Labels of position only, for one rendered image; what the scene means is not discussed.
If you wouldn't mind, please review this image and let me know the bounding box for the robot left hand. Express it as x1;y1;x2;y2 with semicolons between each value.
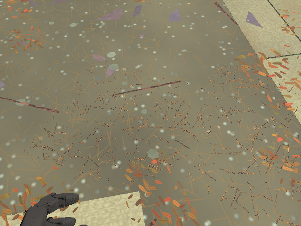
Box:
20;192;87;226

